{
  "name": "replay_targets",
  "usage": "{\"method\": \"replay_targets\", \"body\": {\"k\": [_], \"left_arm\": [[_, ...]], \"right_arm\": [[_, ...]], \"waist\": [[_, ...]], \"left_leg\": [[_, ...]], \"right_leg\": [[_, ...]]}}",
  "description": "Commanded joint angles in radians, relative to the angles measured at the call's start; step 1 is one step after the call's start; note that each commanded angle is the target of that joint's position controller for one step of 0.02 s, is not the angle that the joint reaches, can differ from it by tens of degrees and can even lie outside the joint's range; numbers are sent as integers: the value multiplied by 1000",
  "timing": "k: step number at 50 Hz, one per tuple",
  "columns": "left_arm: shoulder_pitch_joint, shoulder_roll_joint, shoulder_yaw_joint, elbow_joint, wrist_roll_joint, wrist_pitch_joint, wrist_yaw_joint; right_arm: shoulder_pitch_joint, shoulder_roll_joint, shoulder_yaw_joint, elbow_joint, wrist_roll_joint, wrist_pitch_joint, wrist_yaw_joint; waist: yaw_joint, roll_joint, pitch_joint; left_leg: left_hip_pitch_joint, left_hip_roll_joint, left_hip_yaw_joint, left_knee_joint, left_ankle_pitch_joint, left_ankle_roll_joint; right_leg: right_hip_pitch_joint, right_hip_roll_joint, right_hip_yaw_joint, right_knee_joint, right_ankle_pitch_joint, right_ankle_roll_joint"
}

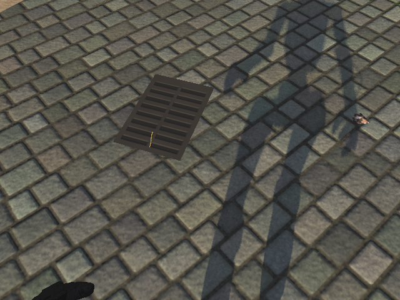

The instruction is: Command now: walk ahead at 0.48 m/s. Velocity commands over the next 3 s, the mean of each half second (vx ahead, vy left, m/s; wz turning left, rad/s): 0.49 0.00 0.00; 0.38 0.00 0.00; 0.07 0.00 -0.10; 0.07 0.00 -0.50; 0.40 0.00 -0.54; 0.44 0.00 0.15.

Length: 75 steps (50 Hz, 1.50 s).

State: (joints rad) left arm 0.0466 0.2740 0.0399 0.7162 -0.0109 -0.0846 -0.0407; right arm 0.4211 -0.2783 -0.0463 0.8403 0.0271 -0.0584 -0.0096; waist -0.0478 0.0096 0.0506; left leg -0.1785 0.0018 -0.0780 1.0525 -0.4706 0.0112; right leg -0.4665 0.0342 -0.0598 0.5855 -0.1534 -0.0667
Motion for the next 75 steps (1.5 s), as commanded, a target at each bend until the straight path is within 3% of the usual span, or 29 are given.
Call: {"method": "replay_targets", "body": {"k": [1, 3, 6, 12, 17, 20, 22, 23, 24, 25, 26, 28, 29, 32, 39, 43, 46, 47, 48, 49, 50, 52, 54, 59, 63, 64, 66, 70, 75], "left_arm": [[173, 128, 39, 10, 6, 0, 11], [123, 99, 32, 9, 27, -13, 6], [135, 110, 36, 37, 13, -33, 6], [240, 160, 43, 80, -2, -21, 28], [350, 179, 46, 131, -11, 9, 33], [352, 197, 52, 144, -11, 29, 41], [318, 198, 49, 138, -7, 40, 45], [315, 158, 30, 114, 9, 38, 48], [439, 38, -8, 91, 10, 16, 37], [398, 97, 3, 109, -2, -6, 32], [302, 171, 25, 76, -30, -19, 26], [198, 150, 25, 57, -12, -20, 31], [234, 137, 28, 58, -8, -10, 31], [266, 93, 20, 76, -2, 20, 34], [22, 50, 3, 5, 15, 3, 22], [-1, 82, 14, -10, 15, -5, 5], [164, 139, 41, 47, 32, -9, 9], [238, 203, 54, 60, 43, -10, 18], [257, 226, 50, 60, 57, 3, 26], [278, 143, 31, 68, 33, 16, 21], [225, 127, 25, 62, 14, 23, 15], [93, 93, 11, 50, 19, 30, 19], [24, 91, 12, 56, 37, 36, 24], [8, 99, 16, 90, 30, 44, 42], [41, 60, -1, 129, 23, 58, 43], [73, 73, 7, 130, 24, 61, 44], [45, 88, 12, 129, 19, 68, 53], [31, 108, 31, 103, 5, 83, 61], [61, 76, 43, 72, 7, 100, 47]], "right_arm": [[-99, -137, -28, -123, 10, -47, 1], [-59, -109, -30, -104, -10, -28, -2], [-75, -79, -24, -105, -19, -5, -8], [-315, -45, -4, -168, -25, -30, 8], [-460, -53, 1, -221, -10, -43, 40], [-438, -85, -8, -230, -11, -47, 53], [-236, -148, -41, -175, -15, -47, 45], [-54, -208, -63, -135, -25, -44, 35], [34, -305, -88, -111, -33, -37, 33], [51, -206, -62, -112, -23, -34, 33], [-27, -163, -43, -119, -21, -33, 31], [-155, -111, -26, -131, -27, -31, 34], [-185, -107, -23, -134, -35, -37, 34], [-203, -110, -28, -115, -29, -54, 38], [-123, -157, -36, -45, -26, -38, 10], [-100, -167, -38, -5, -15, -16, 0], [-141, -159, -37, 3, -15, 0, -7], [-98, -123, -23, -4, -34, 0, -8], [74, -25, 10, 18, -50, -5, 0], [105, -54, 8, 51, -28, 0, 6], [27, -133, -13, 39, -7, 11, 5], [-93, -127, -20, 16, -14, 45, -18], [-93, -103, -20, 18, -24, 76, -34], [-89, -63, -11, 57, -33, 85, -40], [-133, -85, -12, 52, -60, 82, -34], [-159, -152, -28, 59, -46, 81, -37], [-185, -103, -22, 69, -48, 60, -36], [-163, -124, -40, 71, -33, 36, -54], [-161, -158, -64, 46, -31, 46, -83]], "waist": [[98, -45, -95], [33, -86, -70], [13, -76, -36], [94, -38, 11], [145, -42, 34], [106, -73, 1], [-11, -78, -133], [-84, -32, -283], [-43, 216, -432], [-73, 208, -461], [-65, 150, -294], [-10, 18, -106], [34, 80, -96], [71, 69, -70], [4, 41, -4], [13, 74, -43], [107, 56, -128], [115, -41, -230], [50, -258, -375], [74, -251, -472], [83, -163, -373], [55, -80, -199], [13, -139, -143], [9, -128, -175], [14, -65, -66], [64, 33, -17], [51, 76, 6], [35, 66, -33], [28, 156, -91]], "left_leg": [[-527, 93, -11, 223, 115, 20], [-405, 142, -22, 145, 195, 19], [-412, 159, -3, 51, 247, -7], [-436, 123, 51, -362, 582, -27], [-473, 85, 57, -519, 562, -5], [-416, 56, 66, -562, 430, 34], [-116, 1, 118, -601, 416, 86], [198, 115, 5, -543, 458, 145], [596, 365, -468, -591, 260, 311], [615, 391, -650, -714, 175, 314], [489, 358, -498, -736, 164, 262], [206, 265, -275, -801, 335, 213], [124, 254, -230, -832, 390, 219], [11, 218, -129, -903, 475, 236], [0, 149, 57, -902, 702, 183], [119, 193, 34, -794, 753, 146], [143, 150, 38, -577, 821, 88], [61, 78, 80, -388, 643, 39], [-224, -33, 83, -66, 30, -30], [-273, -47, -25, 69, -245, -52], [-313, -10, -45, 123, -224, -54], [-339, 50, -8, 57, -117, -65], [-212, 74, 6, -92, -36, -73], [-10, 55, 50, -387, 178, -56], [65, 102, 2, -630, 288, 8], [-48, 102, -3, -633, 130, 33], [-151, 83, 14, -679, 38, 9], [-68, 97, 32, -626, 207, 9], [40, 294, -91, -618, 520, 123]], "right_leg": [[456, -318, 501, -363, -207, -182], [288, -259, 382, -417, -78, -174], [214, -239, 278, -474, 25, -193], [271, -187, 137, -488, 151, -146], [456, -253, 154, -424, 176, -138], [556, -289, 167, -332, 345, -111], [529, -231, 113, -86, 630, -72], [352, -184, 79, 175, 479, -39], [-84, -6, 39, 566, -36, 39], [-216, 9, 179, 683, -415, 31], [-295, -50, 180, 726, -362, 18], [-257, -133, 127, 615, -206, 20], [-193, -162, 135, 576, -156, 30], [-131, -177, 120, 506, -101, 65], [-81, -114, 55, 45, 258, 90], [-27, -82, 86, -60, 265, 50], [191, -47, 64, -145, 300, 1], [389, -152, 144, -102, 704, -35], [726, -391, 412, -44, 969, -216], [726, -430, 535, -100, 829, -280], [609, -385, 483, -154, 613, -246], [376, -325, 393, -238, 314, -181], [194, -265, 321, -311, 152, -147], [121, -230, 237, -342, -21, -138], [25, -148, 202, -330, -392, -12], [62, -89, 145, -311, -356, 20], [158, -67, 126, -230, -234, 24], [99, -47, 131, -124, -49, -21], [-15, -12, 65, 130, -49, 11]]}}
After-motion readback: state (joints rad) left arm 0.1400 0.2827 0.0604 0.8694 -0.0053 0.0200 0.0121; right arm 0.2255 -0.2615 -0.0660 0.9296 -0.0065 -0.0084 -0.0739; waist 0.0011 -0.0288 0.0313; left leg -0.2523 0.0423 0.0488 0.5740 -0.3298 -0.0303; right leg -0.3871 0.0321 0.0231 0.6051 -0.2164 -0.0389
